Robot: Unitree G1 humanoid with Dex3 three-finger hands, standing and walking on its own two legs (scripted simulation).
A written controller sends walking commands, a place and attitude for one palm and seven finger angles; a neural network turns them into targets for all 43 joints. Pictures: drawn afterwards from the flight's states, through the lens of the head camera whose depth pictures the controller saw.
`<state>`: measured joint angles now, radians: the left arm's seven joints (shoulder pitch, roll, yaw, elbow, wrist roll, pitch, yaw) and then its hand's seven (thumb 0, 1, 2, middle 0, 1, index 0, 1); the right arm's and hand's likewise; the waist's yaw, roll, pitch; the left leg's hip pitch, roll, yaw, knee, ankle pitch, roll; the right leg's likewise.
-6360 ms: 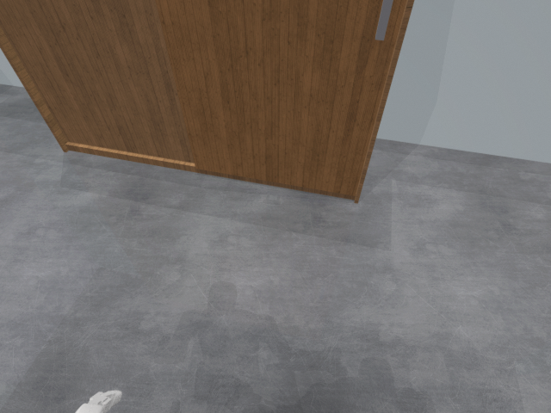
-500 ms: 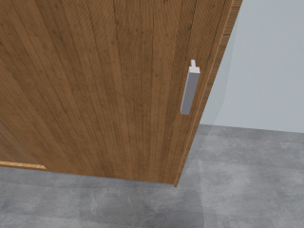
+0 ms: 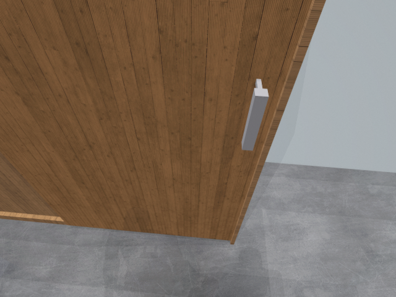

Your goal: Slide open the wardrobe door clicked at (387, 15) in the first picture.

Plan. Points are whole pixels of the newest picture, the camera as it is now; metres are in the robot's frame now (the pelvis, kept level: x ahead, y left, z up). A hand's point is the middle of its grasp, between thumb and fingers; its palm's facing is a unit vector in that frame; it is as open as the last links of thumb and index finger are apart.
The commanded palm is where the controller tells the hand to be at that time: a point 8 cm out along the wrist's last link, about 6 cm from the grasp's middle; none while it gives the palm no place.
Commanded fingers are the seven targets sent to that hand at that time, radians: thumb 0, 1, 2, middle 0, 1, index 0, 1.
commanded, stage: look again from close up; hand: right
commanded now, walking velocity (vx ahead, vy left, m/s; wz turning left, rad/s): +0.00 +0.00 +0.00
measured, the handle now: (252, 115) +0.48 -0.09 +0.12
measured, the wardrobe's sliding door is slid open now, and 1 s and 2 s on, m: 0.00 0.00 0.00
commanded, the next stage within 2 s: raise the hand with hooked fingers in 0.70 s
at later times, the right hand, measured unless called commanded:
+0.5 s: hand out of the picture +0.02 -0.17 -0.17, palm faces +0.01 +0.98 -0.21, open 7.4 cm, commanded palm none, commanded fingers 0.00 -0.90 -0.90 0.20 0.30 0.20 0.30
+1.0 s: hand (312, 258) +0.21 -0.19 +0.01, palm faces +0.26 +0.96 -0.07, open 7.6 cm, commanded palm +0.10 -0.24 -0.05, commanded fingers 0.00 -0.64 -0.79 0.22 0.47 0.22 0.47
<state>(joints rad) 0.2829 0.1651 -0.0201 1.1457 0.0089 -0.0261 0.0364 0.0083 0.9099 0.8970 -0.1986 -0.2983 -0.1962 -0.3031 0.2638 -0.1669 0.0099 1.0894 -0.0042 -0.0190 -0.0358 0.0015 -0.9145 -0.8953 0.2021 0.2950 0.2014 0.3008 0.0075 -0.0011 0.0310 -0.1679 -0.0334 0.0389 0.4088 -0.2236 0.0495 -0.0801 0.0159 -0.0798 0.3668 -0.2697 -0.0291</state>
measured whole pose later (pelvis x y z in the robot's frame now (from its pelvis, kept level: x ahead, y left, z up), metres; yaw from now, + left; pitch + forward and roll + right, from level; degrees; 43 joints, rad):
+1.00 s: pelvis -0.01 +0.01 -0.01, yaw -2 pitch +2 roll -1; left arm 0.27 0.25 0.01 0.79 -0.02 -0.23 0.06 0.02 0.91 0.90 -0.20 -0.30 -0.20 -0.30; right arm 0.31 -0.18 -0.12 0.20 0.21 -0.26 0.00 0.01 -0.83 -0.86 0.21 0.34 0.21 0.35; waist 0.02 -0.03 -0.06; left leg -0.34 -0.01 0.08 0.58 -0.29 0.05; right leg -0.27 0.03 -0.05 0.55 -0.33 -0.03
